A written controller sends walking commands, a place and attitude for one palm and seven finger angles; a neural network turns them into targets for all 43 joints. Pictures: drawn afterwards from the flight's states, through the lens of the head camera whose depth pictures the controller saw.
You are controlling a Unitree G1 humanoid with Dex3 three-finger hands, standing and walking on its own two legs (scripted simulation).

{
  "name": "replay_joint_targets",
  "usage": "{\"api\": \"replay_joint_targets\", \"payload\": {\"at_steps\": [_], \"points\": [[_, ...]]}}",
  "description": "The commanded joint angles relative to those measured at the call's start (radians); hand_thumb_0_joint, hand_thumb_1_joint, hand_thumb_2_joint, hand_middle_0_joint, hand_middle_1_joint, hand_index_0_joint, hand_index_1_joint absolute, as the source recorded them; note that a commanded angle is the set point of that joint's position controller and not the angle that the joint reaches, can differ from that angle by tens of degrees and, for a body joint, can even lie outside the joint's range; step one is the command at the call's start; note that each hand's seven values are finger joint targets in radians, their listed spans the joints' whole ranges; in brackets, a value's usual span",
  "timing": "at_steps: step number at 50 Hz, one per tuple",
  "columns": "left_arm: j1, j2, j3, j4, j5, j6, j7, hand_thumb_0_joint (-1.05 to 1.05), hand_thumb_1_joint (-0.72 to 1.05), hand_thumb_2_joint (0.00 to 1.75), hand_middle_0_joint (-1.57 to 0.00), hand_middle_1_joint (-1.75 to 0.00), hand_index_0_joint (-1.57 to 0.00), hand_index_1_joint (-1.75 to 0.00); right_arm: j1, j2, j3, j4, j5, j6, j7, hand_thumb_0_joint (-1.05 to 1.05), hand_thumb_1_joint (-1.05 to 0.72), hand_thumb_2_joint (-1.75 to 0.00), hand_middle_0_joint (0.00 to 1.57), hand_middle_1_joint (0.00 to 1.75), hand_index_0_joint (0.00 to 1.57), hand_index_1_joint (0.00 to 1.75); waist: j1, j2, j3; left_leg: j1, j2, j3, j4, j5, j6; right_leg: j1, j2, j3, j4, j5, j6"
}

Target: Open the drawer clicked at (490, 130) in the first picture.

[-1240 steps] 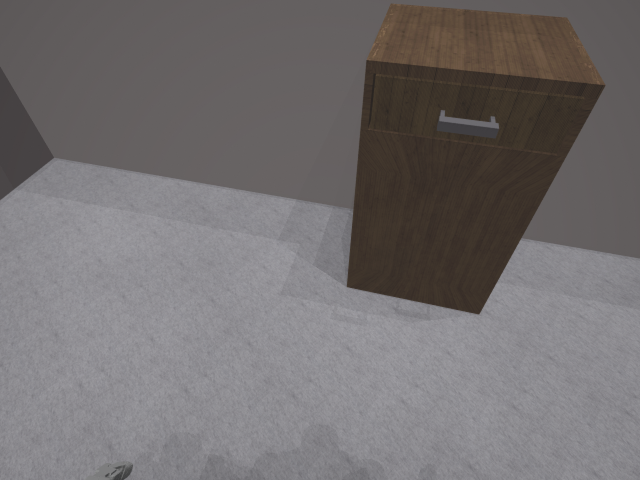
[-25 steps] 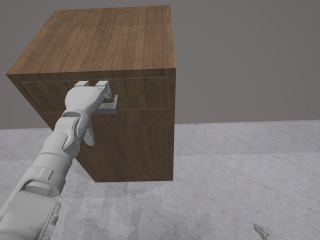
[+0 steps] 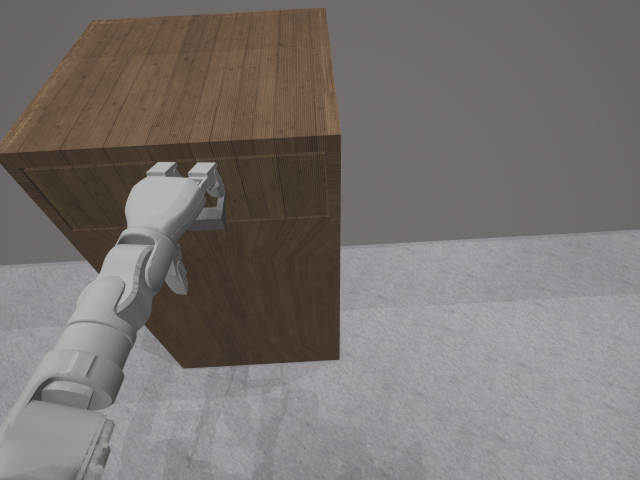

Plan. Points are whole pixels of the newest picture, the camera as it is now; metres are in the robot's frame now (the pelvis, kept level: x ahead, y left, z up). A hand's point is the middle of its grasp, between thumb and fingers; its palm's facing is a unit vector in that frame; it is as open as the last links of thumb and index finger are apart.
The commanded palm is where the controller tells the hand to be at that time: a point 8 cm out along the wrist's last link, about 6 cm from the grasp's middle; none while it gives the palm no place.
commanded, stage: lower the fingers behind the handle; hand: left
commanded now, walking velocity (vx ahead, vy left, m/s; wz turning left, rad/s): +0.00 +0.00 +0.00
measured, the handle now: (184, 209) +0.50 +0.24 +0.02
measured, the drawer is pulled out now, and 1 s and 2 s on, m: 0.00 0.00 0.01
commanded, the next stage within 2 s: close the thumb around the handle in 1.66 s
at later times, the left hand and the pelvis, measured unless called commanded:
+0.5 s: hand (173, 233) +0.42 +0.23 +0.06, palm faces +0.06 -0.03 -1.00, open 13.8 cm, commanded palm +0.40 +0.24 +0.11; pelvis -0.01 +0.00 -0.01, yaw +0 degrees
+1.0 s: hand (165, 240) +0.43 +0.25 +0.03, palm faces +0.00 -0.02 -1.00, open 14.0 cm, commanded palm +0.41 +0.25 +0.07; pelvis -0.01 +0.00 -0.01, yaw -1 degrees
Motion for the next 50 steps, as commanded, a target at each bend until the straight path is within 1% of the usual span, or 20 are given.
{"api": "replay_joint_targets", "payload": {"at_steps": [1,3,8,10,12,13,14,16,19,20,22,25,30,33,36,38,39,42,45,50], "points": [[-0.472,0.405,0.264,-0.098,0.028,0.080,0.148,0.00,-0.50,0.30,-0.30,-1.20,-0.30,-1.20,-0.025,-0.096,-0.014,-0.098,0.003,-0.032,0.001,0.00,-0.90,-0.90,0.20,0.30,0.20,0.30,0.046,0.017,-0.324,0.062,-0.032,0.023,-0.067,0.386,0.005,0.220,0.029,-0.010,-0.022,0.310,-0.043],[-0.422,0.358,0.217,-0.023,0.037,0.143,0.152,0.00,-0.50,0.30,-0.30,-1.20,-0.30,-1.20,-0.046,-0.099,-0.010,-0.104,0.007,-0.033,0.008,0.00,-0.90,-0.90,0.20,0.30,0.20,0.30,0.052,0.010,-0.305,0.050,-0.027,0.041,-0.081,0.368,0.001,0.220,0.029,-0.015,-0.028,0.302,-0.042],[-0.387,0.183,0.020,0.083,0.007,0.248,0.016,0.00,-0.50,0.30,-0.30,-1.20,-0.30,-1.20,-0.029,-0.139,-0.017,-0.135,0.024,-0.021,0.009,0.00,-0.90,-0.90,0.20,0.30,0.20,0.30,-0.020,-0.120,-0.292,0.078,-0.012,0.053,-0.086,0.325,0.021,0.194,0.026,-0.016,-0.068,0.297,-0.025],[-0.441,0.188,0.009,0.027,-0.011,0.209,-0.048,0.00,-0.50,0.30,-0.30,-1.20,-0.30,-1.20,-0.020,-0.146,-0.021,-0.148,0.022,-0.021,-0.009,0.00,-0.90,-0.90,0.20,0.30,0.20,0.30,-0.046,-0.151,-0.301,0.102,-0.014,0.041,-0.078,0.309,0.032,0.193,0.023,-0.009,-0.080,0.288,-0.020],[-0.498,0.192,0.007,-0.062,-0.024,0.129,-0.089,0.00,-0.50,0.30,-0.30,-1.20,-0.30,-1.20,-0.009,-0.140,-0.022,-0.152,0.010,-0.026,-0.020,0.00,-0.90,-0.90,0.20,0.30,0.20,0.30,-0.055,-0.121,-0.308,0.125,-0.023,0.029,-0.057,0.309,0.040,0.169,0.020,-0.002,-0.071,0.291,-0.019],[-0.502,0.232,0.051,-0.104,-0.024,0.079,-0.094,0.00,-0.50,0.30,-0.30,-1.20,-0.30,-1.20,-0.007,-0.134,-0.025,-0.151,0.004,-0.028,-0.026,0.00,-0.90,-0.90,0.20,0.30,0.20,0.30,-0.046,-0.112,-0.320,0.131,-0.025,0.024,-0.045,0.330,0.042,0.169,0.021,0.001,-0.062,0.308,-0.020],[-0.510,0.218,0.042,-0.137,-0.024,0.035,-0.094,0.00,-0.50,0.30,-0.30,-1.20,-0.30,-1.20,0.001,-0.126,-0.025,-0.154,-0.001,-0.030,-0.029,0.00,-0.90,-0.90,0.20,0.30,0.20,0.30,-0.045,-0.082,-0.324,0.139,-0.030,0.021,-0.038,0.339,0.042,0.156,0.021,0.003,-0.055,0.307,-0.022],[-0.536,0.285,0.116,-0.171,-0.011,-0.046,-0.057,0.00,-0.50,0.30,-0.30,-1.20,-0.30,-1.20,0.022,-0.114,-0.031,-0.137,-0.008,-0.033,-0.032,0.00,-0.90,-0.90,0.20,0.30,0.20,0.30,-0.032,-0.018,-0.333,0.140,-0.030,0.011,-0.016,0.357,0.036,0.118,0.024,0.003,-0.032,0.292,-0.030],[-0.552,0.351,0.208,-0.130,0.032,-0.093,0.055,0.00,-0.50,0.30,-0.30,-1.20,-0.30,-1.20,0.040,-0.105,-0.033,-0.110,-0.008,-0.038,-0.021,0.00,-0.90,-0.90,0.20,0.30,0.20,0.30,-0.016,0.037,-0.313,0.080,-0.027,-0.004,0.011,0.374,0.017,0.049,0.032,-0.009,0.014,0.266,-0.044],[-0.557,0.368,0.230,-0.119,0.045,-0.086,0.097,0.00,-0.50,0.30,-0.30,-1.20,-0.30,-1.20,0.044,-0.106,-0.035,-0.105,-0.012,-0.041,-0.014,0.00,-0.90,-0.90,0.20,0.30,0.20,0.30,-0.007,0.043,-0.324,0.062,-0.029,-0.006,0.017,0.374,0.013,0.044,0.036,-0.013,0.023,0.254,-0.046],[-0.540,0.329,0.220,-0.064,0.062,-0.047,0.177,0.00,-0.50,0.30,-0.30,-1.20,-0.30,-1.20,0.045,-0.098,-0.037,-0.095,-0.012,-0.051,0.004,0.00,-0.90,-0.90,0.20,0.30,0.20,0.30,-0.006,0.063,-0.336,0.038,-0.028,-0.002,0.025,0.358,0.005,0.016,0.040,-0.024,0.042,0.236,-0.049],[-0.496,0.307,0.208,0.057,0.071,0.060,0.236,0.00,-0.50,0.30,-0.30,-1.20,-0.30,-1.20,0.052,-0.109,-0.040,-0.082,-0.017,-0.050,0.024,0.00,-0.90,-0.90,0.20,0.30,0.20,0.30,-0.005,0.012,-0.411,0.011,-0.028,0.016,0.036,0.375,0.004,0.055,0.044,-0.027,0.055,0.272,-0.043],[-0.525,0.243,0.101,0.149,0.049,0.188,0.162,0.00,-0.50,0.30,-0.30,-1.20,-0.30,-1.20,0.071,-0.135,-0.044,-0.086,-0.004,-0.034,0.025,0.00,-0.90,-0.90,0.20,0.30,0.20,0.30,-0.047,-0.061,-0.465,0.027,-0.017,0.032,0.025,0.379,0.020,0.120,0.039,-0.012,0.023,0.332,-0.029],[-0.548,0.220,0.061,0.097,0.019,0.152,0.084,0.00,-0.50,0.30,-0.30,-1.20,-0.30,-1.20,0.070,-0.139,-0.042,-0.099,-0.002,-0.028,0.003,0.00,-0.90,-0.90,0.20,0.30,0.20,0.30,-0.067,-0.093,-0.436,0.037,-0.018,0.031,0.017,0.344,0.036,0.135,0.033,-0.001,-0.002,0.330,-0.018],[-0.513,0.257,0.095,0.078,0.016,0.063,0.046,0.00,-0.50,0.30,-0.30,-1.20,-0.30,-1.20,0.078,-0.134,-0.038,-0.096,-0.004,-0.029,-0.018,0.00,-0.90,-0.90,0.20,0.30,0.20,0.30,-0.061,-0.084,-0.363,0.025,-0.017,0.020,0.012,0.322,0.040,0.106,0.032,0.000,-0.006,0.297,-0.023],[-0.450,0.195,0.057,0.126,0.023,0.037,0.036,0.00,-0.50,0.30,-0.30,-1.20,-0.30,-1.20,0.086,-0.128,-0.037,-0.089,-0.005,-0.032,-0.017,0.00,-0.90,-0.90,0.20,0.30,0.20,0.30,-0.060,-0.077,-0.291,0.013,-0.013,0.016,0.012,0.297,0.036,0.040,0.034,-0.008,-0.007,0.249,-0.027],[-0.423,0.195,0.061,0.139,0.026,0.023,0.035,0.00,-0.50,0.30,-0.30,-1.20,-0.30,-1.20,0.093,-0.128,-0.037,-0.089,-0.004,-0.031,-0.013,0.00,-0.90,-0.90,0.20,0.30,0.20,0.30,-0.053,-0.066,-0.258,0.003,-0.012,0.016,0.012,0.290,0.033,0.018,0.036,-0.011,-0.006,0.234,-0.032],[-0.402,0.269,0.142,0.119,0.041,-0.015,0.073,0.00,-0.50,0.30,-0.30,-1.20,-0.30,-1.20,0.100,-0.128,-0.040,-0.100,-0.006,-0.028,-0.002,0.00,-0.90,-0.90,0.20,0.30,0.20,0.30,-0.023,-0.042,-0.293,-0.024,-0.015,0.021,0.026,0.298,0.030,0.029,0.038,-0.005,0.019,0.238,-0.039],[-0.378,0.221,0.125,0.120,0.045,-0.015,0.114,0.00,-0.50,0.30,-0.30,-1.20,-0.30,-1.20,0.112,-0.125,-0.049,-0.099,-0.008,-0.031,0.014,0.00,-0.90,-0.90,0.20,0.30,0.20,0.30,-0.028,-0.043,-0.326,-0.019,-0.012,0.020,0.046,0.349,0.025,0.014,0.044,-0.013,0.038,0.268,-0.041],[-0.396,0.231,0.133,0.141,0.069,0.040,0.174,0.00,-0.50,0.30,-0.30,-1.20,-0.30,-1.20,0.119,-0.134,-0.056,-0.087,-0.007,-0.032,0.032,0.00,-0.90,-0.90,0.20,0.30,0.20,0.30,-0.035,-0.049,-0.349,-0.030,-0.007,0.018,0.060,0.361,0.020,-0.010,0.048,-0.019,0.056,0.267,-0.041]]}}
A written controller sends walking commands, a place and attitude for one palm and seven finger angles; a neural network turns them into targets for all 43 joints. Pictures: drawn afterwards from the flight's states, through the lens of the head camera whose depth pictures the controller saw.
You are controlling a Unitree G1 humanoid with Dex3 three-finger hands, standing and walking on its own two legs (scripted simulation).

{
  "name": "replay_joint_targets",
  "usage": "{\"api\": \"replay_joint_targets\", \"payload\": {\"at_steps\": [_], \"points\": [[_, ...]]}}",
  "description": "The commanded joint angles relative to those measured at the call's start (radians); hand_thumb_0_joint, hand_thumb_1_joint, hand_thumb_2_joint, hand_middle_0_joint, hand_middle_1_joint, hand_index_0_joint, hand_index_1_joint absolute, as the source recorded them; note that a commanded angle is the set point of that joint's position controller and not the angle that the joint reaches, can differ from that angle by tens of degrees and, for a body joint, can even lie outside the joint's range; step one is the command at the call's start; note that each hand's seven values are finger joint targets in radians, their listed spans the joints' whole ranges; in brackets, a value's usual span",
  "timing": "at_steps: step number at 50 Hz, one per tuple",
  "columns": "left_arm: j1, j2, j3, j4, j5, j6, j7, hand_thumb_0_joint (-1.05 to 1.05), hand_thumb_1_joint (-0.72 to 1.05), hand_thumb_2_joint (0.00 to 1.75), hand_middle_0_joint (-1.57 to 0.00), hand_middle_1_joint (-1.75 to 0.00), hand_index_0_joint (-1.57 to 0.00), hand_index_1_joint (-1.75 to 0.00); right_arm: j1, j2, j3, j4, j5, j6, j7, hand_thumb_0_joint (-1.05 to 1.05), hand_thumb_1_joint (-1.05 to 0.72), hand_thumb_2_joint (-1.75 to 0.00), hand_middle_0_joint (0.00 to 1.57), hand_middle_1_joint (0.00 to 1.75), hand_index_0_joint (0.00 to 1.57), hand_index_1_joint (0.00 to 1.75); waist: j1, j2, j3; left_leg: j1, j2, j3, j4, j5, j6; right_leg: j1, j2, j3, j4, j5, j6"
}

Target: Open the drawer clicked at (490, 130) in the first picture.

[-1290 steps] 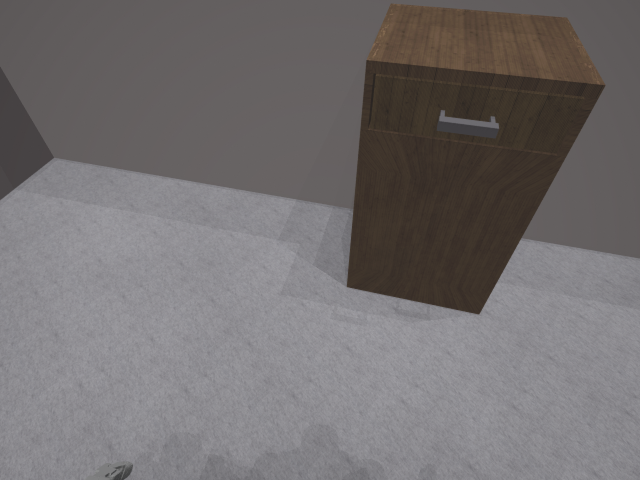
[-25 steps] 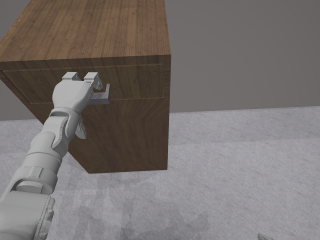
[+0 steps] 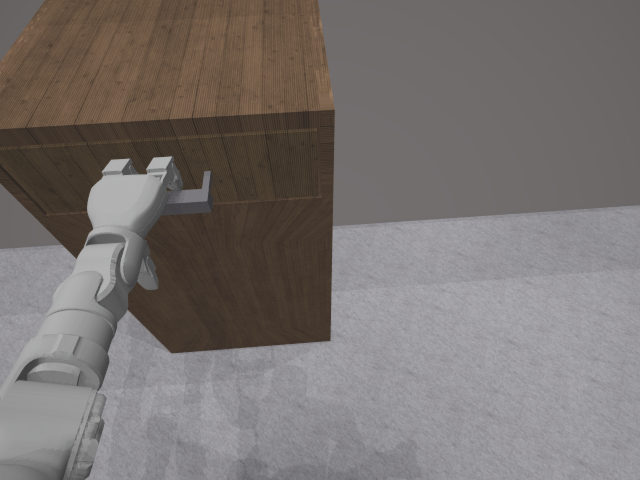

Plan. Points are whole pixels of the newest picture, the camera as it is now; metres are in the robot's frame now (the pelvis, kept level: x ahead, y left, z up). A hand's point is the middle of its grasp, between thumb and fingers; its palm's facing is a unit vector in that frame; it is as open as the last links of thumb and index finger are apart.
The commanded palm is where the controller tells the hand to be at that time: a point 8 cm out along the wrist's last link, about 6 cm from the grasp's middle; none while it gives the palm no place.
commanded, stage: lower the fingers behind the handle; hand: left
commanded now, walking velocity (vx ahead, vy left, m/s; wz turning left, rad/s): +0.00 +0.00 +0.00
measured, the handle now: (167, 191) +0.50 +0.25 +0.03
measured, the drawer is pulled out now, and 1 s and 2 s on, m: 0.00 0.01 0.06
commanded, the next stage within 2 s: close the thumb around the handle in 0.66 s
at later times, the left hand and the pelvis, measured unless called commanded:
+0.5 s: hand (155, 232) +0.43 +0.25 +0.02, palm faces -0.03 -0.02 -1.00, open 14.2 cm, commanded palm +0.40 +0.25 +0.07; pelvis +0.00 +0.00 +0.00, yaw -1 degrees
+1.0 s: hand (156, 234) +0.43 +0.25 +0.02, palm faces -0.04 -0.02 -1.00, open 12.5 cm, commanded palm +0.41 +0.25 +0.07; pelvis +0.01 +0.00 +0.00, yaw -1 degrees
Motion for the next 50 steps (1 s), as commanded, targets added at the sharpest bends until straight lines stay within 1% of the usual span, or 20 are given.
{"api": "replay_joint_targets", "payload": {"at_steps": [1,5,8,9,15,16,20,21,23,24,27,31,35,38,40,41,42,46,49,50], "points": [[-0.334,0.166,0.024,-0.083,0.015,0.056,0.049,0.00,-0.50,0.30,-0.30,-1.20,-0.30,-1.20,0.061,-0.135,-0.044,-0.078,0.005,-0.025,0.005,0.00,-0.90,-0.90,0.20,0.30,0.20,0.30,-0.033,-0.024,-0.294,0.151,-0.016,0.006,-0.058,0.376,0.013,0.143,0.037,-0.032,-0.044,0.270,-0.044],[-0.335,0.207,0.050,-0.050,0.025,0.111,0.057,0.00,-0.50,0.30,-0.30,-1.20,-0.30,-1.20,0.057,-0.141,-0.040,-0.075,0.002,-0.018,0.003,0.00,-0.90,-0.90,0.20,0.30,0.20,0.30,-0.022,-0.031,-0.334,0.141,-0.022,0.011,-0.055,0.388,0.015,0.181,0.036,-0.029,-0.041,0.294,-0.045],[-0.324,0.133,-0.017,-0.002,0.017,0.137,0.035,0.00,-0.50,0.30,-0.30,-1.20,-0.30,-1.20,0.047,-0.135,-0.032,-0.082,0.008,-0.014,0.001,0.00,-0.90,-0.90,0.20,0.30,0.20,0.30,-0.039,-0.058,-0.268,0.125,-0.019,0.013,-0.064,0.333,0.017,0.150,0.036,-0.035,-0.054,0.254,-0.041],[-0.325,0.153,-0.004,0.010,0.015,0.141,0.027,0.00,-0.50,0.30,-0.30,-1.20,-0.30,-1.20,0.047,-0.138,-0.030,-0.082,0.008,-0.014,-0.003,0.00,-0.90,-0.90,0.20,0.30,0.20,0.30,-0.038,-0.076,-0.262,0.117,-0.018,0.014,-0.067,0.316,0.018,0.151,0.034,-0.035,-0.057,0.243,-0.039],[-0.298,0.215,0.043,-0.013,-0.005,0.093,-0.024,0.00,-0.50,0.30,-0.30,-1.20,-0.30,-1.20,0.043,-0.141,-0.020,-0.111,0.003,-0.011,-0.021,0.00,-0.90,-0.90,0.20,0.30,0.20,0.30,-0.020,-0.086,-0.288,0.077,-0.025,0.020,-0.060,0.292,0.025,0.208,0.026,-0.018,-0.050,0.261,-0.036],[-0.305,0.230,0.053,-0.034,0.000,0.072,-0.023,0.00,-0.50,0.30,-0.30,-1.20,-0.30,-1.20,0.044,-0.136,-0.021,-0.112,0.002,-0.012,-0.023,0.00,-0.90,-0.90,0.20,0.30,0.20,0.30,-0.016,-0.058,-0.301,0.084,-0.023,0.021,-0.057,0.299,0.025,0.204,0.026,-0.015,-0.042,0.265,-0.037],[-0.260,0.230,0.089,-0.096,0.008,0.018,0.006,0.00,-0.50,0.30,-0.30,-1.20,-0.30,-1.20,0.055,-0.131,-0.034,-0.109,-0.008,-0.018,-0.018,0.00,-0.90,-0.90,0.20,0.30,0.20,0.30,-0.001,-0.035,-0.359,0.110,-0.019,0.016,-0.032,0.385,0.023,0.205,0.033,-0.016,-0.019,0.317,-0.040],[-0.248,0.239,0.099,-0.107,0.011,0.011,0.017,0.00,-0.50,0.30,-0.30,-1.20,-0.30,-1.20,0.059,-0.129,-0.035,-0.106,-0.006,-0.018,-0.016,0.00,-0.90,-0.90,0.20,0.30,0.20,0.30,0.000,-0.032,-0.359,0.111,-0.016,0.014,-0.025,0.406,0.022,0.196,0.033,-0.015,-0.011,0.332,-0.040],[-0.245,0.181,0.059,-0.116,0.009,0.011,0.035,0.00,-0.50,0.30,-0.30,-1.20,-0.30,-1.20,0.059,-0.124,-0.039,-0.101,-0.004,-0.022,-0.009,0.00,-0.90,-0.90,0.20,0.30,0.20,0.30,-0.012,-0.012,-0.329,0.117,-0.014,0.014,-0.025,0.406,0.017,0.162,0.037,-0.024,-0.013,0.317,-0.041],[-0.257,0.199,0.078,-0.131,0.013,0.011,0.045,0.00,-0.50,0.30,-0.30,-1.20,-0.30,-1.20,0.063,-0.128,-0.042,-0.093,-0.004,-0.023,-0.005,0.00,-0.90,-0.90,0.20,0.30,0.20,0.30,-0.009,-0.015,-0.338,0.124,-0.010,0.007,-0.023,0.428,0.015,0.155,0.038,-0.027,-0.005,0.316,-0.042],[-0.283,0.186,0.067,-0.163,0.017,0.033,0.074,0.00,-0.50,0.30,-0.30,-1.20,-0.30,-1.20,0.071,-0.130,-0.051,-0.081,-0.006,-0.023,0.004,0.00,-0.90,-0.90,0.20,0.30,0.20,0.30,-0.015,0.029,-0.378,0.176,-0.002,-0.002,-0.010,0.505,0.008,0.132,0.041,-0.032,0.004,0.329,-0.042],[-0.289,0.173,0.053,-0.138,0.011,0.082,0.087,0.00,-0.50,0.30,-0.30,-1.20,-0.30,-1.20,0.066,-0.134,-0.048,-0.069,-0.005,-0.019,0.010,0.00,-0.90,-0.90,0.20,0.30,0.20,0.30,-0.029,0.004,-0.354,0.165,-0.003,-0.001,-0.020,0.485,0.010,0.145,0.041,-0.035,-0.008,0.331,-0.039],[-0.276,0.215,0.084,-0.165,0.005,0.106,0.076,0.00,-0.50,0.30,-0.30,-1.20,-0.30,-1.20,0.053,-0.140,-0.045,-0.074,-0.005,-0.014,0.006,0.00,-0.90,-0.90,0.20,0.30,0.20,0.30,-0.011,-0.002,-0.394,0.179,-0.005,0.000,-0.029,0.511,0.011,0.197,0.039,-0.030,-0.013,0.357,-0.041],[-0.258,0.201,0.074,-0.151,-0.002,0.107,0.060,0.00,-0.50,0.30,-0.30,-1.20,-0.30,-1.20,0.046,-0.136,-0.042,-0.076,-0.004,-0.014,0.001,0.00,-0.90,-0.90,0.20,0.30,0.20,0.30,-0.015,-0.022,-0.364,0.173,-0.005,0.005,-0.036,0.492,0.015,0.206,0.036,-0.029,-0.022,0.362,-0.037],[-0.232,0.226,0.092,-0.149,-0.003,0.103,0.048,0.00,-0.39,0.35,-0.31,-1.21,-0.31,-1.21,0.036,-0.138,-0.036,-0.084,-0.003,-0.009,-0.003,0.00,-0.90,-0.90,0.20,0.30,0.20,0.30,-0.006,-0.031,-0.359,0.158,-0.008,0.005,-0.042,0.483,0.015,0.227,0.036,-0.026,-0.026,0.364,-0.039],[-0.233,0.181,0.053,-0.144,-0.002,0.099,0.043,0.00,-0.33,0.37,-0.31,-1.22,-0.31,-1.22,0.034,-0.131,-0.036,-0.088,-0.001,-0.012,-0.004,0.00,-0.90,-0.90,0.20,0.30,0.20,0.30,-0.016,-0.021,-0.333,0.162,-0.009,0.007,-0.044,0.470,0.016,0.209,0.035,-0.028,-0.029,0.354,-0.037],[-0.223,0.188,0.064,-0.136,-0.005,0.093,0.040,0.00,-0.28,0.40,-0.32,-1.22,-0.32,-1.22,0.034,-0.132,-0.035,-0.088,0.001,-0.013,-0.004,0.00,-0.90,-0.90,0.20,0.30,0.20,0.30,-0.013,-0.032,-0.308,0.156,-0.008,0.007,-0.047,0.460,0.017,0.199,0.036,-0.030,-0.033,0.345,-0.039],[-0.218,0.208,0.083,-0.142,0.003,0.072,0.039,0.00,-0.05,0.49,-0.33,-1.25,-0.33,-1.25,0.037,-0.131,-0.037,-0.090,-0.003,-0.015,-0.006,0.00,-0.90,-0.90,0.20,0.30,0.20,0.30,-0.006,-0.019,-0.333,0.164,-0.009,0.009,-0.041,0.463,0.016,0.202,0.035,-0.027,-0.026,0.344,-0.039],[-0.243,0.212,0.078,-0.113,0.007,0.068,0.040,0.00,0.12,0.56,-0.34,-1.27,-0.34,-1.27,0.036,-0.132,-0.034,-0.090,0.000,-0.016,-0.009,0.00,-0.90,-0.90,0.20,0.30,0.20,0.30,-0.016,-0.055,-0.302,0.123,-0.015,0.014,-0.043,0.404,0.018,0.198,0.034,-0.026,-0.029,0.332,-0.038],[-0.268,0.217,0.080,-0.124,0.007,0.063,0.042,0.00,0.17,0.59,-0.35,-1.27,-0.35,-1.27,0.037,-0.134,-0.034,-0.089,-0.003,-0.016,-0.009,0.00,-0.90,-0.90,0.20,0.30,0.20,0.30,-0.017,-0.026,-0.311,0.127,-0.016,0.012,-0.042,0.417,0.017,0.196,0.033,-0.025,-0.025,0.336,-0.040]]}}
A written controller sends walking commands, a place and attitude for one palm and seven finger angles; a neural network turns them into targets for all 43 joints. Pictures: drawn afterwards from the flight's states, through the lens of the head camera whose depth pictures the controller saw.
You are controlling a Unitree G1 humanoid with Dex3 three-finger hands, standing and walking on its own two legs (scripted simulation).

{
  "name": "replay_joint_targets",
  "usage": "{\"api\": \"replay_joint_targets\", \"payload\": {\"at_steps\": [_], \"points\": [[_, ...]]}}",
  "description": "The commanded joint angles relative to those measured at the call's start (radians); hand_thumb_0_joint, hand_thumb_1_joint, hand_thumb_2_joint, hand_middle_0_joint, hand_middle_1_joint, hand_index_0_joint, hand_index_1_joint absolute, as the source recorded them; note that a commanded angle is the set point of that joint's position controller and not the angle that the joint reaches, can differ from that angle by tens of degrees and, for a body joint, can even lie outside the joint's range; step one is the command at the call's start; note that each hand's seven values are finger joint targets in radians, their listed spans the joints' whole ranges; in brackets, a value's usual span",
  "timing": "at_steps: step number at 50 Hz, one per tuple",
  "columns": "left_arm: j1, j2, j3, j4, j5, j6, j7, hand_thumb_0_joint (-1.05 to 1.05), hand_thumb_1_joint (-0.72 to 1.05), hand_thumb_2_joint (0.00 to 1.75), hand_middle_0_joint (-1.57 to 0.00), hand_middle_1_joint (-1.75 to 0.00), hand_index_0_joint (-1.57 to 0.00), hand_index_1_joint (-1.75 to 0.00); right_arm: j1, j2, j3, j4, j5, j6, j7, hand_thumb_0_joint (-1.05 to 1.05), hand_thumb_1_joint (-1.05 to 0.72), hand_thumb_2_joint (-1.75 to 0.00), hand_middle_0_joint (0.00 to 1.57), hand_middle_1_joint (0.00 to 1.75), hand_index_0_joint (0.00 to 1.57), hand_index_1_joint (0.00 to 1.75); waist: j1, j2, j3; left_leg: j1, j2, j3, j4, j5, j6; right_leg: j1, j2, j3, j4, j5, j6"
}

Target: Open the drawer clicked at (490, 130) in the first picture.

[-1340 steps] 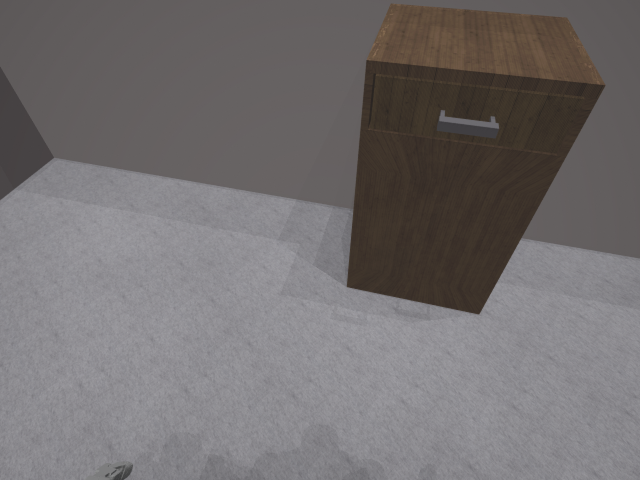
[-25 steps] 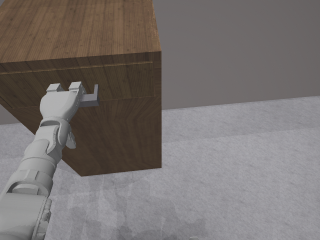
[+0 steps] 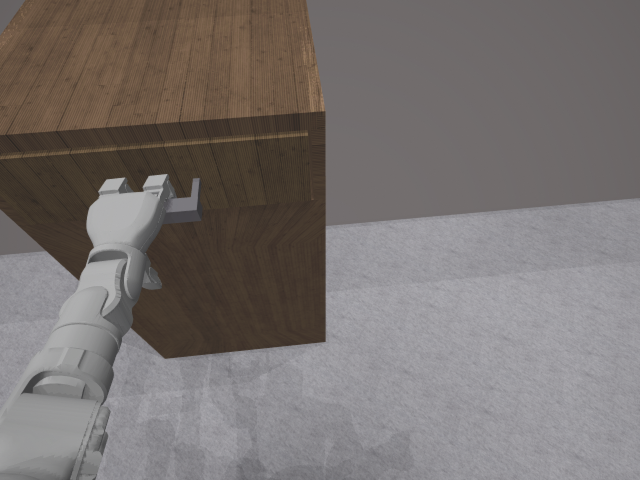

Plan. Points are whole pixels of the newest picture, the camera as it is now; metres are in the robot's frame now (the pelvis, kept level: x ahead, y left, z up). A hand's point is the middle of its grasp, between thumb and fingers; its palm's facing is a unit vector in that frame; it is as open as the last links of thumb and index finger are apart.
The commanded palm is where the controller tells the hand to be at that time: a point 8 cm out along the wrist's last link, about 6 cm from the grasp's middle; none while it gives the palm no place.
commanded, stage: close the thumb around the handle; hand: left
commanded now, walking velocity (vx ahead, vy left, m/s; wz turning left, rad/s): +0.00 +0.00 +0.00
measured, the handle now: (155, 200) +0.49 +0.25 +0.03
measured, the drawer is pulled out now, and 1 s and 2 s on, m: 0.01 0.06 0.19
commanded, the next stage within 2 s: pull the drawer open in 0.46 s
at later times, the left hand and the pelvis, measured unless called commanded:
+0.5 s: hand (145, 242) +0.42 +0.26 +0.02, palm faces -0.04 -0.02 -1.00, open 6.2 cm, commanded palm +0.39 +0.26 +0.07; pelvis +0.00 +0.00 +0.00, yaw +0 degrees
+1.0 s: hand (141, 275) +0.37 +0.25 +0.01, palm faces -0.01 -0.02 -1.00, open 6.1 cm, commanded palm +0.34 +0.24 +0.07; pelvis +0.00 +0.00 +0.00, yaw +1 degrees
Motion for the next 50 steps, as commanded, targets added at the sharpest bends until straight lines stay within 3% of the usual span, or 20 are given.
{"api": "replay_joint_targets", "payload": {"at_steps": [1,5,8,10,13,14,18,21,22,28,29,32,35,38,39,42,43,46,48,50], "points": [[-0.311,0.236,0.069,-0.121,0.008,-0.001,0.028,0.00,0.23,0.61,-0.35,-1.28,-0.35,-1.28,0.078,-0.146,-0.053,-0.078,0.002,-0.023,-0.013,0.00,-0.90,-0.90,0.20,0.30,0.20,0.30,-0.001,-0.031,-0.311,0.143,-0.023,0.007,-0.055,0.439,0.015,0.204,0.027,-0.033,-0.037,0.352,-0.042],[-0.323,0.281,0.109,-0.136,0.009,-0.006,0.039,0.00,0.45,0.71,-0.37,-1.30,-0.37,-1.30,0.085,-0.151,-0.057,-0.070,-0.004,-0.022,-0.013,0.00,-0.90,-0.90,0.20,0.30,0.20,0.30,0.007,-0.018,-0.374,0.154,-0.025,0.006,-0.037,0.491,0.014,0.228,0.027,-0.026,-0.023,0.400,-0.044],[-0.314,0.263,0.096,-0.124,0.004,-0.007,0.042,0.00,0.62,0.78,-0.38,-1.32,-0.38,-1.32,0.083,-0.147,-0.057,-0.067,-0.002,-0.022,-0.012,0.00,-0.90,-0.90,0.20,0.30,0.20,0.30,-0.001,-0.031,-0.345,0.142,-0.022,0.007,-0.035,0.485,0.013,0.216,0.028,-0.029,-0.022,0.403,-0.039],[-0.338,0.268,0.100,-0.150,0.007,-0.014,0.045,0.00,0.73,0.83,-0.39,-1.33,-0.39,-1.33,0.087,-0.148,-0.060,-0.068,-0.004,-0.022,-0.012,0.00,-0.90,-0.90,0.20,0.30,0.20,0.30,-0.002,-0.020,-0.375,0.151,-0.022,0.005,-0.033,0.505,0.014,0.225,0.028,-0.027,-0.020,0.413,-0.041],[-0.320,0.264,0.095,-0.132,0.003,-0.006,0.045,0.00,0.90,0.90,-0.40,-1.35,-0.40,-1.35,0.089,-0.151,-0.058,-0.062,-0.003,-0.022,-0.010,0.00,-0.90,-0.90,0.20,0.30,0.20,0.30,-0.003,-0.028,-0.358,0.145,-0.021,0.009,-0.032,0.501,0.015,0.220,0.029,-0.028,-0.021,0.419,-0.038],[-0.305,0.295,0.123,-0.133,0.001,-0.005,0.046,0.00,0.90,0.90,-0.40,-1.35,-0.40,-1.35,0.088,-0.152,-0.058,-0.063,-0.004,-0.020,-0.010,0.00,-0.90,-0.90,0.20,0.30,0.20,0.30,0.012,-0.027,-0.374,0.136,-0.024,0.010,-0.034,0.497,0.015,0.242,0.027,-0.024,-0.019,0.424,-0.039],[-0.297,0.281,0.104,-0.108,-0.003,0.000,0.036,0.00,0.90,0.90,-0.40,-1.35,-0.40,-1.35,0.084,-0.151,-0.054,-0.065,0.000,-0.016,-0.012,0.00,-0.90,-0.90,0.20,0.30,0.20,0.30,0.007,-0.028,-0.342,0.120,-0.026,0.011,-0.046,0.459,0.014,0.236,0.027,-0.027,-0.027,0.396,-0.039],[-0.318,0.324,0.135,-0.132,-0.003,-0.009,0.038,0.00,0.90,0.90,-0.40,-1.35,-0.40,-1.35,0.082,-0.155,-0.053,-0.068,-0.001,-0.014,-0.014,0.00,-0.90,-0.90,0.20,0.30,0.20,0.30,0.012,-0.018,-0.363,0.123,-0.025,0.012,-0.047,0.458,0.016,0.250,0.026,-0.021,-0.026,0.400,-0.039],[-0.318,0.300,0.118,-0.136,-0.003,-0.011,0.040,0.00,0.90,0.90,-0.40,-1.35,-0.40,-1.35,0.083,-0.150,-0.055,-0.068,-0.001,-0.016,-0.015,0.00,-0.90,-0.90,0.20,0.30,0.20,0.30,0.007,-0.016,-0.370,0.133,-0.025,0.012,-0.046,0.470,0.016,0.250,0.027,-0.023,-0.024,0.407,-0.039],[-0.276,0.278,0.119,-0.184,-0.004,-0.020,0.049,0.00,0.90,0.90,-0.40,-1.35,-0.40,-1.35,0.079,-0.149,-0.060,-0.071,-0.002,-0.021,-0.009,0.00,-0.90,-0.90,0.20,0.30,0.20,0.30,0.017,0.011,-0.381,0.173,-0.014,0.003,-0.042,0.540,0.011,0.227,0.031,-0.028,-0.020,0.409,-0.041],[-0.236,0.242,0.099,-0.192,-0.007,-0.016,0.049,0.00,0.90,0.90,-0.40,-1.35,-0.40,-1.35,0.078,-0.145,-0.062,-0.077,-0.001,-0.022,-0.006,0.00,-0.90,-0.90,0.20,0.30,0.20,0.30,0.021,0.011,-0.384,0.187,-0.012,-0.001,-0.042,0.568,0.010,0.224,0.034,-0.033,-0.019,0.409,-0.042],[-0.163,0.243,0.117,-0.243,-0.019,-0.007,0.054,0.00,0.90,0.90,-0.40,-1.35,-0.40,-1.35,0.066,-0.147,-0.066,-0.087,0.000,-0.025,0.000,0.00,-0.90,-0.90,0.20,0.30,0.20,0.30,0.031,0.002,-0.394,0.204,-0.007,-0.001,-0.043,0.590,0.009,0.239,0.034,-0.030,-0.024,0.418,-0.040],[-0.126,0.200,0.090,-0.326,-0.023,0.006,0.058,0.00,0.90,0.90,-0.40,-1.35,-0.40,-1.35,0.046,-0.145,-0.066,-0.103,0.002,-0.031,0.002,0.00,-0.90,-0.90,0.20,0.30,0.20,0.30,0.027,-0.003,-0.396,0.230,0.000,-0.011,-0.050,0.630,0.007,0.242,0.035,-0.036,-0.029,0.416,-0.041],[-0.096,0.156,0.056,-0.361,-0.025,0.031,0.067,0.00,0.90,0.90,-0.40,-1.35,-0.40,-1.35,0.029,-0.143,-0.064,-0.107,0.006,-0.037,0.004,0.00,-0.90,-0.90,0.20,0.30,0.20,0.30,0.022,-0.001,-0.345,0.244,0.005,-0.015,-0.061,0.601,0.005,0.211,0.036,-0.045,-0.041,0.371,-0.039],[-0.101,0.178,0.073,-0.363,-0.020,0.039,0.070,0.00,0.90,0.90,-0.40,-1.35,-0.40,-1.35,0.025,-0.146,-0.064,-0.104,0.007,-0.038,0.003,0.00,-0.90,-0.90,0.20,0.30,0.20,0.30,0.020,-0.006,-0.324,0.237,0.005,-0.017,-0.066,0.580,0.003,0.209,0.037,-0.047,-0.042,0.360,-0.041],[-0.107,0.156,0.050,-0.385,-0.014,0.062,0.078,0.00,0.90,0.90,-0.40,-1.35,-0.40,-1.35,0.009,-0.143,-0.061,-0.103,0.009,-0.041,0.000,0.00,-0.90,-0.90,0.20,0.30,0.20,0.30,0.017,0.002,-0.304,0.255,0.004,-0.025,-0.079,0.542,0.001,0.196,0.036,-0.051,-0.050,0.316,-0.045],[-0.128,0.125,0.016,-0.402,-0.008,0.068,0.080,0.00,0.90,0.90,-0.40,-1.35,-0.40,-1.35,0.000,-0.141,-0.057,-0.105,0.006,-0.044,-0.002,0.00,-0.90,-0.90,0.20,0.30,0.20,0.30,0.013,0.019,-0.303,0.260,0.002,-0.022,-0.080,0.541,0.000,0.188,0.034,-0.052,-0.051,0.314,-0.045],[-0.108,0.129,0.019,-0.409,-0.006,0.087,0.080,0.00,0.90,0.90,-0.40,-1.35,-0.40,-1.35,-0.012,-0.137,-0.054,-0.104,0.005,-0.044,-0.007,0.00,-0.90,-0.90,0.20,0.30,0.20,0.30,0.017,0.013,-0.306,0.273,0.001,-0.027,-0.084,0.543,-0.002,0.199,0.032,-0.054,-0.052,0.310,-0.047],[-0.125,0.097,-0.013,-0.412,-0.007,0.098,0.074,0.00,0.90,0.90,-0.40,-1.35,-0.40,-1.35,-0.025,-0.134,-0.050,-0.105,0.006,-0.045,-0.010,0.00,-0.90,-0.90,0.20,0.30,0.20,0.30,0.010,-0.003,-0.288,0.272,-0.004,-0.024,-0.088,0.507,-0.001,0.197,0.031,-0.055,-0.060,0.305,-0.046],[-0.102,0.136,0.021,-0.448,-0.009,0.097,0.068,0.00,0.90,0.90,-0.40,-1.35,-0.40,-1.35,-0.037,-0.136,-0.049,-0.113,0.004,-0.043,-0.015,0.00,-0.90,-0.90,0.20,0.30,0.20,0.30,0.028,-0.007,-0.324,0.282,-0.006,-0.024,-0.090,0.537,-0.002,0.239,0.029,-0.049,-0.059,0.328,-0.050]]}}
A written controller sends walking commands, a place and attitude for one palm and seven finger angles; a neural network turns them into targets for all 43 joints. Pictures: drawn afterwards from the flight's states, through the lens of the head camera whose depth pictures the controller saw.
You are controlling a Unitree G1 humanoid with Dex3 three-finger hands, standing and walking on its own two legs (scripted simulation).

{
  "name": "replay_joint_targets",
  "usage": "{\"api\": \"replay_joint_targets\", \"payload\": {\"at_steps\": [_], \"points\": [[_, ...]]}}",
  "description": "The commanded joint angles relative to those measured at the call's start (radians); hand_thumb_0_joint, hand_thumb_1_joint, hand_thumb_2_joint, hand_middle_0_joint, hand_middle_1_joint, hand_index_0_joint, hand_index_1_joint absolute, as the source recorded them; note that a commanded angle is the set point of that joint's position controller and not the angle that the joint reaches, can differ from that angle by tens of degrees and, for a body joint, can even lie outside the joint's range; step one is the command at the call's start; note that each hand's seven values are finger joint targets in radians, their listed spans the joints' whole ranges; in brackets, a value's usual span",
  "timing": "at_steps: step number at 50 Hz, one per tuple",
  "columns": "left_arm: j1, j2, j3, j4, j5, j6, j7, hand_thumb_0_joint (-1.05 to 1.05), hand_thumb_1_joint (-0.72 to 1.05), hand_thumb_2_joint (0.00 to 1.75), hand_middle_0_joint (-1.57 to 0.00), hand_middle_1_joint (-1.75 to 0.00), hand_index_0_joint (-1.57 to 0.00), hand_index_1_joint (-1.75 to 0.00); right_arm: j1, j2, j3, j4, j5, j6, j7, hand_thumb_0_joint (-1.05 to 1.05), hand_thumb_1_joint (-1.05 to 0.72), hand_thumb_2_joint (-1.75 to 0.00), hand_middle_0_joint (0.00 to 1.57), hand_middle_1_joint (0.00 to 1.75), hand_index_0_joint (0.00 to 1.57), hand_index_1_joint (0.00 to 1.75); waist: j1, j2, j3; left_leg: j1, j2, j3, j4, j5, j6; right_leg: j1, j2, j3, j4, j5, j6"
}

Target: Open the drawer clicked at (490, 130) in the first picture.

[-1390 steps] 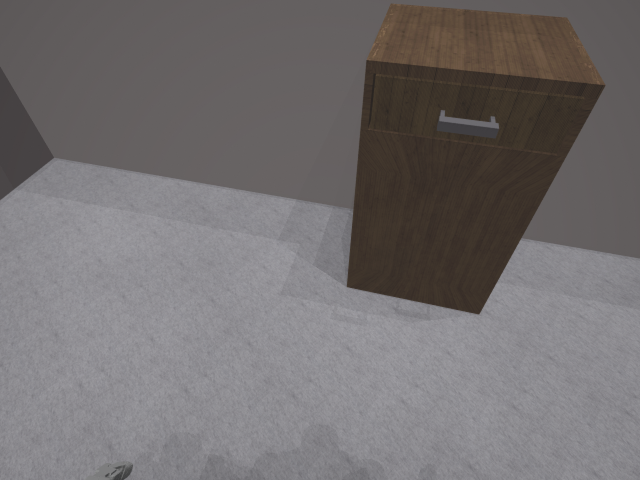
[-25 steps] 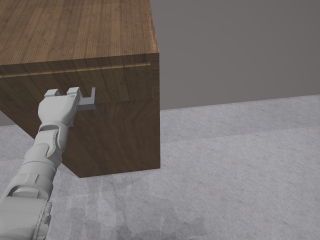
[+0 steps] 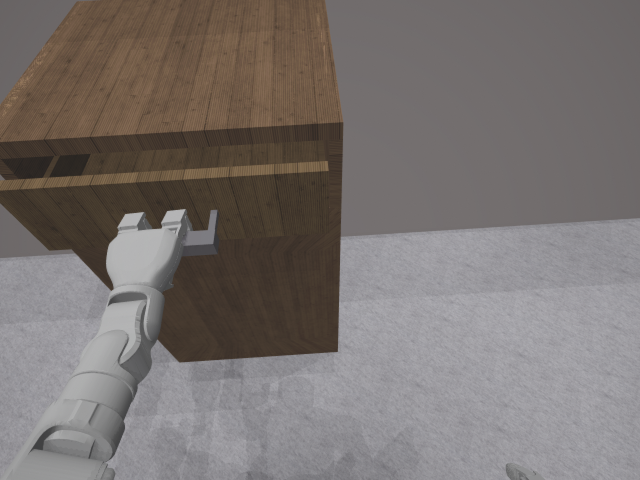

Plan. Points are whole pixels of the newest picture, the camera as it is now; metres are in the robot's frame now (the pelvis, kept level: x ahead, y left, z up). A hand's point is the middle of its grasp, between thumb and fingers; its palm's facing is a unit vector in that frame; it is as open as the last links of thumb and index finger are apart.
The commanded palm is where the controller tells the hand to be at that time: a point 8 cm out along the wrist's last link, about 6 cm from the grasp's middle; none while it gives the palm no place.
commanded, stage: pull the drawer open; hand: left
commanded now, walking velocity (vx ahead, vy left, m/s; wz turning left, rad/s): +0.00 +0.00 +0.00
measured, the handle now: (172, 232) +0.44 +0.24 +0.03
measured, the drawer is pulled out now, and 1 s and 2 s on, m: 0.06 0.19 0.29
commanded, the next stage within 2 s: none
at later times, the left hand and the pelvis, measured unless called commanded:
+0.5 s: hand (153, 322) +0.31 +0.23 +0.01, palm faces -0.02 -0.03 -1.00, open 6.1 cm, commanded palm +0.28 +0.23 +0.07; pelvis +0.00 -0.02 +0.00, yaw +1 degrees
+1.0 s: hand (143, 372) +0.24 +0.23 +0.01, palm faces +0.01 -0.06 -1.00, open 6.1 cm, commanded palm +0.21 +0.23 +0.07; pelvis -0.01 -0.02 +0.00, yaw +0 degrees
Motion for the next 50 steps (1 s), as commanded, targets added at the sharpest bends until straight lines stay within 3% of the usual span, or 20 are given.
{"api": "replay_joint_targets", "payload": {"at_steps": [1,5,9,11,14,15,16,17,21,22,24,25,31,35,38,41,44,45,49,50], "points": [[-0.270,0.184,0.069,-0.239,0.007,0.010,0.025,0.00,0.90,0.90,-0.40,-1.35,-0.40,-1.35,-0.005,-0.133,-0.042,-0.116,0.000,-0.030,-0.018,0.00,-0.90,-0.90,0.20,0.30,0.20,0.30,0.004,0.002,-0.342,0.237,0.000,-0.009,-0.071,0.552,-0.002,0.185,0.035,-0.036,-0.038,0.346,-0.050],[-0.167,0.155,0.060,-0.321,-0.012,0.005,0.006,0.00,0.90,0.90,-0.40,-1.35,-0.40,-1.35,-0.041,-0.127,-0.037,-0.138,0.000,-0.032,-0.017,0.00,-0.90,-0.90,0.20,0.30,0.20,0.30,0.018,-0.006,-0.340,0.251,0.002,-0.010,-0.071,0.611,-0.004,0.215,0.033,-0.034,-0.041,0.385,-0.049],[-0.114,0.134,0.053,-0.357,-0.018,0.001,0.000,0.00,0.90,0.90,-0.40,-1.35,-0.40,-1.35,-0.069,-0.122,-0.032,-0.149,0.000,-0.037,-0.019,0.00,-0.90,-0.90,0.20,0.30,0.20,0.30,0.014,-0.052,-0.280,0.228,-0.002,-0.005,-0.082,0.535,0.001,0.209,0.032,-0.037,-0.050,0.363,-0.044],[-0.099,0.128,0.047,-0.384,-0.016,-0.003,0.004,0.00,0.90,0.90,-0.40,-1.35,-0.40,-1.35,-0.080,-0.119,-0.028,-0.156,-0.001,-0.041,-0.020,0.00,-0.90,-0.90,0.20,0.30,0.20,0.30,0.015,-0.036,-0.261,0.228,-0.006,-0.006,-0.087,0.506,0.001,0.203,0.030,-0.035,-0.054,0.340,-0.046],[-0.079,0.142,0.064,-0.408,-0.008,-0.008,0.013,0.00,0.90,0.90,-0.40,-1.35,-0.40,-1.35,-0.088,-0.116,-0.028,-0.152,-0.006,-0.049,-0.023,0.00,-0.90,-0.90,0.20,0.30,0.20,0.30,0.024,-0.042,-0.272,0.227,-0.013,0.000,-0.086,0.486,0.002,0.218,0.030,-0.032,-0.051,0.352,-0.048],[-0.068,0.174,0.091,-0.435,-0.002,-0.010,0.016,0.00,0.90,0.90,-0.40,-1.35,-0.40,-1.35,-0.098,-0.120,-0.029,-0.153,-0.008,-0.047,-0.025,0.00,-0.90,-0.90,0.20,0.30,0.20,0.30,0.032,-0.021,-0.290,0.238,-0.012,-0.001,-0.086,0.513,-0.001,0.231,0.029,-0.026,-0.051,0.362,-0.050],[-0.045,0.156,0.077,-0.441,-0.001,-0.006,0.019,0.00,0.90,0.90,-0.40,-1.35,-0.40,-1.35,-0.101,-0.112,-0.026,-0.155,-0.009,-0.048,-0.024,0.00,-0.90,-0.90,0.20,0.30,0.20,0.30,0.035,-0.014,-0.292,0.243,-0.014,0.002,-0.084,0.513,-0.002,0.233,0.027,-0.026,-0.048,0.370,-0.049],[-0.058,0.151,0.072,-0.440,-0.003,-0.005,0.020,0.00,0.90,0.90,-0.40,-1.35,-0.40,-1.35,-0.103,-0.113,-0.026,-0.148,-0.008,-0.048,-0.025,0.00,-0.90,-0.90,0.20,0.30,0.20,0.30,0.024,-0.032,-0.274,0.236,-0.016,0.004,-0.083,0.489,-0.002,0.226,0.028,-0.027,-0.050,0.370,-0.048],[0.021,0.166,0.097,-0.460,-0.013,-0.008,0.023,0.00,0.90,0.90,-0.40,-1.35,-0.40,-1.35,-0.129,-0.109,-0.020,-0.152,-0.009,-0.056,-0.030,0.00,-0.90,-0.90,0.20,0.30,0.20,0.30,0.041,-0.039,-0.256,0.206,-0.027,0.012,-0.094,0.427,0.000,0.256,0.024,-0.019,-0.057,0.363,-0.047],[0.023,0.182,0.114,-0.449,-0.014,-0.007,0.023,0.00,0.90,0.90,-0.40,-1.35,-0.40,-1.35,-0.131,-0.110,-0.020,-0.145,-0.008,-0.056,-0.032,0.00,-0.90,-0.90,0.20,0.30,0.20,0.30,0.038,-0.068,-0.236,0.192,-0.029,0.013,-0.095,0.408,0.002,0.260,0.025,-0.016,-0.060,0.369,-0.046],[0.030,0.159,0.094,-0.486,-0.016,-0.012,0.023,0.00,0.90,0.90,-0.40,-1.35,-0.40,-1.35,-0.141,-0.107,-0.019,-0.150,-0.010,-0.061,-0.035,0.00,-0.90,-0.90,0.20,0.30,0.20,0.30,0.040,-0.065,-0.259,0.199,-0.031,0.017,-0.095,0.412,0.004,0.273,0.021,-0.012,-0.059,0.384,-0.043],[0.069,0.194,0.135,-0.484,-0.020,-0.012,0.025,0.00,0.90,0.90,-0.40,-1.35,-0.40,-1.35,-0.147,-0.109,-0.021,-0.153,-0.009,-0.062,-0.037,0.00,-0.90,-0.90,0.20,0.30,0.20,0.30,0.049,-0.069,-0.256,0.193,-0.031,0.016,-0.097,0.408,0.003,0.286,0.023,-0.010,-0.062,0.380,-0.045],[0.195,0.155,0.118,-0.574,-0.028,-0.021,0.030,0.00,0.90,0.90,-0.40,-1.35,-0.40,-1.35,-0.174,-0.099,-0.017,-0.168,-0.012,-0.076,-0.031,0.00,-0.90,-0.90,0.20,0.30,0.20,0.30,0.067,-0.033,-0.257,0.215,-0.028,0.015,-0.100,0.440,-0.002,0.287,0.021,-0.011,-0.053,0.393,-0.046],[0.321,0.194,0.175,-0.624,-0.039,-0.019,0.037,0.00,0.90,0.90,-0.40,-1.35,-0.40,-1.35,-0.201,-0.101,-0.014,-0.178,-0.014,-0.079,-0.029,0.00,-0.90,-0.90,0.20,0.30,0.20,0.30,0.083,-0.047,-0.244,0.193,-0.033,0.018,-0.102,0.429,-0.005,0.321,0.018,0.003,-0.055,0.431,-0.045],[0.308,0.161,0.146,-0.639,-0.034,-0.019,0.045,0.00,0.90,0.90,-0.40,-1.35,-0.40,-1.35,-0.212,-0.098,-0.011,-0.175,-0.014,-0.088,-0.028,0.00,-0.90,-0.90,0.20,0.30,0.20,0.30,0.065,-0.061,-0.183,0.184,-0.031,0.019,-0.107,0.366,-0.002,0.269,0.019,-0.004,-0.065,0.357,-0.041],[0.334,0.197,0.181,-0.657,-0.020,-0.016,0.059,0.00,0.90,0.90,-0.40,-1.35,-0.40,-1.35,-0.219,-0.097,-0.008,-0.173,-0.018,-0.090,-0.030,0.00,-0.90,-0.90,0.20,0.30,0.20,0.30,0.078,-0.036,-0.189,0.191,-0.031,0.016,-0.109,0.370,-0.006,0.271,0.020,-0.001,-0.058,0.346,-0.047],[0.353,0.161,0.151,-0.680,-0.016,-0.009,0.062,0.00,0.90,0.90,-0.40,-1.35,-0.40,-1.35,-0.226,-0.092,-0.010,-0.169,-0.019,-0.091,-0.029,0.00,-0.90,-0.90,0.20,0.30,0.20,0.30,0.074,-0.034,-0.200,0.208,-0.031,0.018,-0.104,0.370,-0.007,0.260,0.020,-0.004,-0.059,0.341,-0.046],[0.362,0.183,0.175,-0.700,-0.017,-0.009,0.064,0.00,0.90,0.90,-0.40,-1.35,-0.40,-1.35,-0.230,-0.095,-0.011,-0.173,-0.019,-0.091,-0.029,0.00,-0.90,-0.90,0.20,0.30,0.20,0.30,0.080,-0.020,-0.205,0.213,-0.029,0.015,-0.108,0.387,-0.011,0.270,0.022,-0.003,-0.057,0.342,-0.050],[0.426,0.135,0.135,-0.745,-0.019,-0.002,0.067,0.00,0.90,0.90,-0.40,-1.35,-0.40,-1.35,-0.246,-0.086,-0.008,-0.178,-0.022,-0.094,-0.022,0.00,-0.90,-0.90,0.20,0.30,0.20,0.30,0.083,-0.018,-0.197,0.224,-0.028,0.015,-0.104,0.393,-0.011,0.260,0.022,-0.006,-0.055,0.343,-0.048],[0.454,0.149,0.154,-0.749,-0.022,0.001,0.066,0.00,0.90,0.90,-0.40,-1.35,-0.40,-1.35,-0.251,-0.088,-0.006,-0.182,-0.020,-0.093,-0.022,0.00,-0.90,-0.90,0.20,0.30,0.20,0.30,0.090,-0.014,-0.195,0.224,-0.027,0.012,-0.109,0.401,-0.013,0.267,0.024,-0.006,-0.056,0.338,-0.051]]}}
